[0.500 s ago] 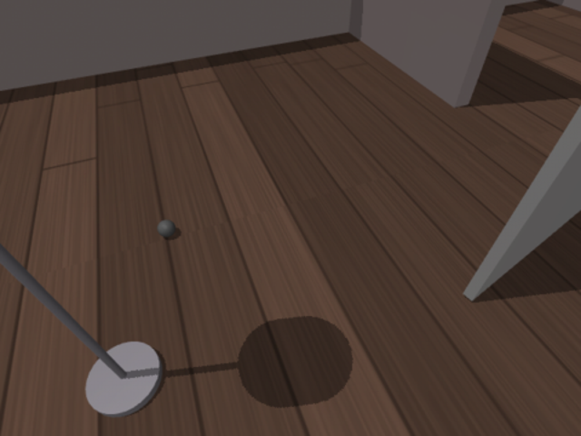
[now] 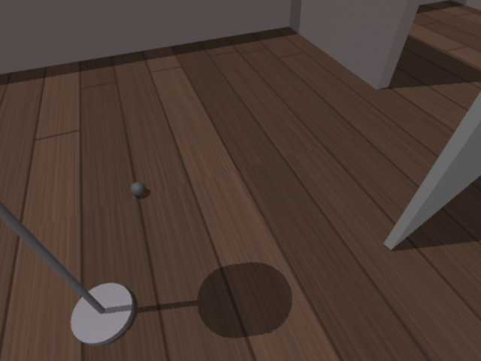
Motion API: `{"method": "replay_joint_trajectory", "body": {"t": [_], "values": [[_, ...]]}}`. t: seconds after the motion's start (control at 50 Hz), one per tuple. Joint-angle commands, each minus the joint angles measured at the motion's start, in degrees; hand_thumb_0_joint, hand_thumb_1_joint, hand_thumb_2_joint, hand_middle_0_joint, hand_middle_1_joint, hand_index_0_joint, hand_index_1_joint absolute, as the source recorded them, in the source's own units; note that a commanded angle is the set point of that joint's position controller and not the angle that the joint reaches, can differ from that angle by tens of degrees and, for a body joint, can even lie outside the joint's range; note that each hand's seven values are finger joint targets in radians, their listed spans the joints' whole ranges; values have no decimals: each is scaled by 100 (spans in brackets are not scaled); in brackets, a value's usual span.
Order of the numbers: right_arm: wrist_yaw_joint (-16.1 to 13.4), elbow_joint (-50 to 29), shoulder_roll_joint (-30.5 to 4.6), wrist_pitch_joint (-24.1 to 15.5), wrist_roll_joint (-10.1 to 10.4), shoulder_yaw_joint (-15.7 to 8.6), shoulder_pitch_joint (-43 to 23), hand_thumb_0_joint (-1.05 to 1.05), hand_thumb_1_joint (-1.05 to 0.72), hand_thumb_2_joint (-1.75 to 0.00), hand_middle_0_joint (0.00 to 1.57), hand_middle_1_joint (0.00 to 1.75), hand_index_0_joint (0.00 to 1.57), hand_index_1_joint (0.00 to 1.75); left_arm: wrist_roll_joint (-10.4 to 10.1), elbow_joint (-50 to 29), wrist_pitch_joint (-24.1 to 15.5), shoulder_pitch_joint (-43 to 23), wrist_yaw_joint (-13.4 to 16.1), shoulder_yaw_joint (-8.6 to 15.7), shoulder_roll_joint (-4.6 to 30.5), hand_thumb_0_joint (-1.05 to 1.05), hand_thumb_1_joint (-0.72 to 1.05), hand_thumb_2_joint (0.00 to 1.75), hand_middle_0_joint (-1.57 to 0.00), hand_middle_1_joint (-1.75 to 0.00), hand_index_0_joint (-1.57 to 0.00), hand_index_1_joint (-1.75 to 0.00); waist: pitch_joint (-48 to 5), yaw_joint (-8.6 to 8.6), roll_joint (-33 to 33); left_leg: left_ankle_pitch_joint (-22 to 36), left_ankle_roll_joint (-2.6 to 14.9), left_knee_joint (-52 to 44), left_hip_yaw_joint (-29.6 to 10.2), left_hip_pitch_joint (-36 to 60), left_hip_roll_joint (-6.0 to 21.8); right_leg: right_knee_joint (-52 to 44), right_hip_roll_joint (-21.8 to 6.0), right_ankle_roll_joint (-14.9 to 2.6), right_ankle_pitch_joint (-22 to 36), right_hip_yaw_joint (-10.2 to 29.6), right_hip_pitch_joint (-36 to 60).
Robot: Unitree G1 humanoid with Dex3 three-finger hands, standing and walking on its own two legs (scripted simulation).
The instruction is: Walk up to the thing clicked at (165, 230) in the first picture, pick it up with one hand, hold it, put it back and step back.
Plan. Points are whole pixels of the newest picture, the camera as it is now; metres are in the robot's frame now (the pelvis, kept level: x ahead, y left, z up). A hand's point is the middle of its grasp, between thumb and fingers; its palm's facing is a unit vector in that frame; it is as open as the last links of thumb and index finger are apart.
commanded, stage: stand
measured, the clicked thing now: (138, 189) +1.18 +0.60 -0.74
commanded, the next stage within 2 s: walk up in 0.62 s
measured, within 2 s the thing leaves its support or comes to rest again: neither
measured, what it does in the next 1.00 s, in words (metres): walks ahead: right foot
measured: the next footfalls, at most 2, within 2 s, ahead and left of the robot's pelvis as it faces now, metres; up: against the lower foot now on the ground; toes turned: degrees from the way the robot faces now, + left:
right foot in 0.92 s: +0.18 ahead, -0.21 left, +0.00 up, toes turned -10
left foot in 1.34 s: +0.42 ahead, +0.04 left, +0.00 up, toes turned -1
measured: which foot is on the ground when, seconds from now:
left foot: down 0.00-0.94, up 0.96-1.00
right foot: down 0.00-0.68, up 0.70-0.90, down 0.92-1.00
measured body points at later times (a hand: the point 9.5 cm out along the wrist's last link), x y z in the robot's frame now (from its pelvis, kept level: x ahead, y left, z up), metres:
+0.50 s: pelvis +0.01 +0.00 +0.00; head +0.02 +0.00 +0.45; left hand +0.08 +0.30 -0.13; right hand +0.08 -0.29 -0.13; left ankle +0.00 +0.12 -0.75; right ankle +0.00 -0.12 -0.75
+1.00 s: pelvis +0.09 -0.08 -0.03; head +0.09 -0.10 +0.42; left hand +0.20 +0.27 -0.11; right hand +0.10 -0.42 -0.16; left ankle +0.01 +0.09 -0.71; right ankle +0.14 -0.20 -0.75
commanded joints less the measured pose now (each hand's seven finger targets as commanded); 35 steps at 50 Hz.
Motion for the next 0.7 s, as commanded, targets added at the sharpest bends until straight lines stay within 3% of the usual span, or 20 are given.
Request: {"method": "replay_joint_trajectory", "body": {"t": [0.0,0.58,0.6,0.62,0.64,0.66,0.68], "values": [[-55,-328,-1221,-108,-14,-229,-257,0,-90,-90,20,30,20,30,-3,-336,-138,-198,91,202,1214,0,90,90,-20,-30,-20,-30,-417,-12,-43,795,198,-249,-530,49,703,-328,-694,-145,719,572,86],[-53,-324,-1201,-104,-8,-229,-233,0,-90,-90,20,30,20,30,2,-332,-140,-192,110,206,1261,0,90,90,-20,-30,-20,-30,-446,-45,-83,1016,196,-248,-527,134,703,-324,-729,-135,971,542,196],[64,-668,-1850,-260,-164,-664,227,0,-90,-90,20,30,20,30,125,-805,-202,129,-100,610,1831,0,90,90,-20,-30,-20,-30,-1124,-127,-193,-2053,611,230,-572,551,641,273,-399,-348,-1792,650,-182],[117,-552,-1950,-291,-211,-749,413,0,-90,-90,20,30,20,30,155,-821,-184,-149,-180,600,1745,0,90,90,-20,-30,-20,-30,-588,-299,153,-3122,747,14,-917,644,790,750,-341,-359,-2594,595,-1355],[136,-555,-2006,-301,-209,-832,671,0,-90,-90,20,30,20,30,175,-1047,-180,-625,-240,584,1511,0,90,90,-20,-30,-20,-30,-16,-546,561,-3592,1009,-501,-1565,830,1286,1481,-134,-253,-2258,278,-2507],[148,-626,-2133,-322,-217,-931,823,0,-90,-90,20,30,20,30,182,-1248,-162,-969,-281,567,1419,0,90,90,-20,-30,-20,-30,541,-728,958,-3603,1418,-1118,-2445,740,2124,2745,-116,-148,-1761,183,-3408],[147,-728,-2200,-396,-221,-965,813,0,-90,-90,20,30,20,30,181,-1355,-201,-887,-287,562,1439,0,90,90,-20,-30,-20,-30,660,-643,709,-3253,1624,-1255,-2731,761,2474,3003,-434,-170,-1602,666,-3752]]}}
